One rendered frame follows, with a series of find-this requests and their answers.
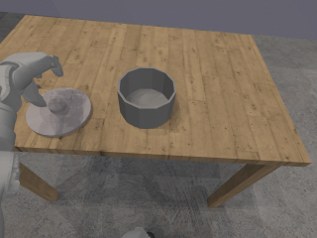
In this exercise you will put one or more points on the knob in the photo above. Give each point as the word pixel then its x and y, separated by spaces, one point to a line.
pixel 57 105

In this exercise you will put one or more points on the robot left forearm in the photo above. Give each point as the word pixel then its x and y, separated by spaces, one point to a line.
pixel 14 78

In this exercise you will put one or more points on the lid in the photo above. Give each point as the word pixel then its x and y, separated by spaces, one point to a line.
pixel 45 123

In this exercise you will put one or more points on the left robot hand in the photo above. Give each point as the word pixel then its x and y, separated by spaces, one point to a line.
pixel 37 63

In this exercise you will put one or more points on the table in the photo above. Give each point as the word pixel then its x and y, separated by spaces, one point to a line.
pixel 227 108

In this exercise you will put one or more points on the robot left shin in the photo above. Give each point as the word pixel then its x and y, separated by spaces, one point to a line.
pixel 140 229

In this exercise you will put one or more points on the robot left upper arm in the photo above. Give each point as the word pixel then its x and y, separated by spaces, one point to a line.
pixel 9 181

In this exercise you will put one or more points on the pot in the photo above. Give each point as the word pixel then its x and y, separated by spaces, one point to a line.
pixel 146 96

